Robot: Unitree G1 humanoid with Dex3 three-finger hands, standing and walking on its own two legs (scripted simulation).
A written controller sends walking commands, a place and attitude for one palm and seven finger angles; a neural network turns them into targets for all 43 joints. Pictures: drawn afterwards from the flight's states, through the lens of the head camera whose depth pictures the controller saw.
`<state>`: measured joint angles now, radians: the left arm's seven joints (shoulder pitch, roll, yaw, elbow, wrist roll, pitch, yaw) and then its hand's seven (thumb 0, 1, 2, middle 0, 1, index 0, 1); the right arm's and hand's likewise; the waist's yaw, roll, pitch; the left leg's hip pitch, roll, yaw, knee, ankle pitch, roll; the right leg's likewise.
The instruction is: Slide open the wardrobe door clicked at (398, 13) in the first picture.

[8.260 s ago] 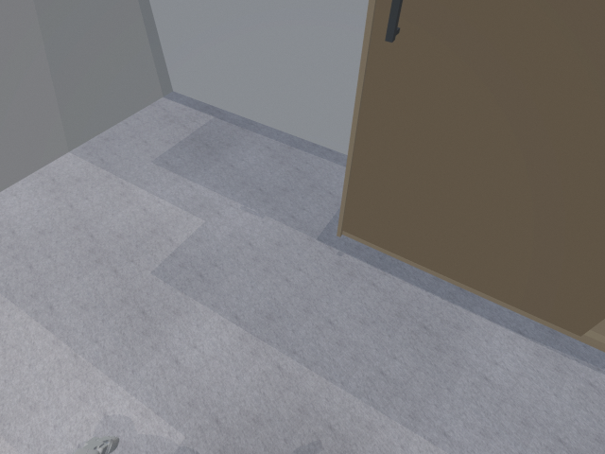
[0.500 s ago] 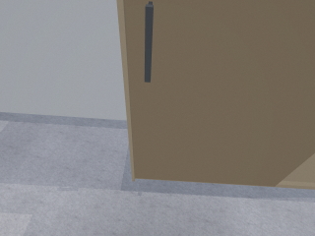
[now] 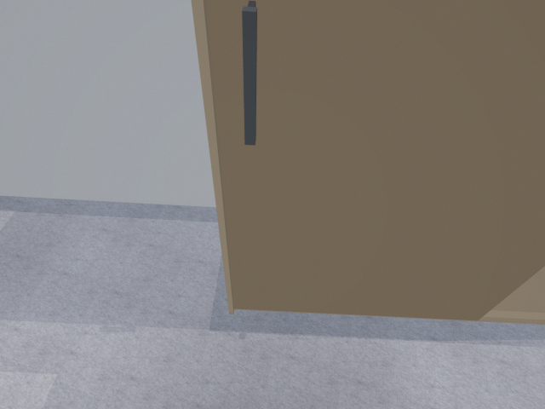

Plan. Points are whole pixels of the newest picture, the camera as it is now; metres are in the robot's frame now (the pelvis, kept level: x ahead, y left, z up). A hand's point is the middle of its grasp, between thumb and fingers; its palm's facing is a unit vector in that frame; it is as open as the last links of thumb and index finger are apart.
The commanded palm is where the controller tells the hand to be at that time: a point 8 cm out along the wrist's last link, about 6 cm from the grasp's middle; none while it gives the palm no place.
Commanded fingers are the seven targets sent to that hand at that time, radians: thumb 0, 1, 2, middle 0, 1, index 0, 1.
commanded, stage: look again from close up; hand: left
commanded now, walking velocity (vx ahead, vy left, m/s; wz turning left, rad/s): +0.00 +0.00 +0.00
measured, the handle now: (251, 79) +0.56 +0.08 +0.21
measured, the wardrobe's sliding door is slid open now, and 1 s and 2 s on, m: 0.00 0.00 0.00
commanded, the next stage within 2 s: raise the hand with hooked fingers in 1.44 s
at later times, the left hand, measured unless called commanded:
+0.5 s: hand out of the picture +0.00 +0.15 -0.18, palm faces +0.02 -0.99 -0.15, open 7.4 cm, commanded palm none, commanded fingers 0.00 0.90 0.90 -0.20 -0.30 -0.20 -0.30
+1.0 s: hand out of the picture +0.00 +0.16 -0.18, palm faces +0.01 -0.99 -0.16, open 7.4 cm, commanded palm none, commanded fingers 0.00 0.90 0.90 -0.20 -0.30 -0.20 -0.30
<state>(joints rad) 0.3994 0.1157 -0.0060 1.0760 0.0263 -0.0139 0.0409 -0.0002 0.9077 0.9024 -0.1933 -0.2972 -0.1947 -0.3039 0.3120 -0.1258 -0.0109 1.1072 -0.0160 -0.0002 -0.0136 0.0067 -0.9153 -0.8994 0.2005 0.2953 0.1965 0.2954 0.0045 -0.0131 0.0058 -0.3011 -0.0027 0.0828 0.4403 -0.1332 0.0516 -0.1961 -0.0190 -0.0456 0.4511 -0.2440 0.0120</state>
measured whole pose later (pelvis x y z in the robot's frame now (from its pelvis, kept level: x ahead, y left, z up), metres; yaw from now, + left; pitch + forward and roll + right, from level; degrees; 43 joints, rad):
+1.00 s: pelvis +0.02 +0.00 +0.00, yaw -1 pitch -1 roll +0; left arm 0.35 0.14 -0.01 1.09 0.02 -0.01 0.04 0.00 0.91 0.90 -0.19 -0.30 -0.20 -0.30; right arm 0.28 -0.14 0.00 1.13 -0.01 -0.01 -0.02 0.00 -0.91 -0.90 0.20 0.30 0.20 0.30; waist 0.01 -0.02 0.03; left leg -0.23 -0.01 0.10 0.41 -0.16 0.05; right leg -0.12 -0.02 -0.03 0.41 -0.26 0.02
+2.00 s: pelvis +0.01 -0.04 -0.06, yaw +2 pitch +6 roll -1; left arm 0.54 0.24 0.19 -0.05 -0.26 -0.30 -0.21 0.01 0.56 0.76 -0.22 -0.52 -0.23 -0.52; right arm 0.17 -0.26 -0.05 0.53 0.01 -0.25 -0.04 0.01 -0.90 -0.90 0.20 0.30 0.20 0.30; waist 0.03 -0.01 -0.09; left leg -0.68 0.04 0.02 0.97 -0.39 0.00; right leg -0.54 0.00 -0.10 0.98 -0.53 -0.05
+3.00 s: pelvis +0.01 -0.01 +0.00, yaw +3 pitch -6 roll -1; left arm -0.10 0.46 0.40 -0.08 -0.33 0.30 -0.33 -0.01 -0.48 0.31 -0.30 -1.19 -0.30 -1.19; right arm 0.12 -0.22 0.12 0.64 0.09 -0.20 -0.13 0.01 -0.90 -0.90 0.21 0.30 0.20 0.30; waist 0.10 0.04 0.01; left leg -0.20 -0.01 0.03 0.47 -0.17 0.03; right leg -0.06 -0.01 -0.09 0.43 -0.28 0.00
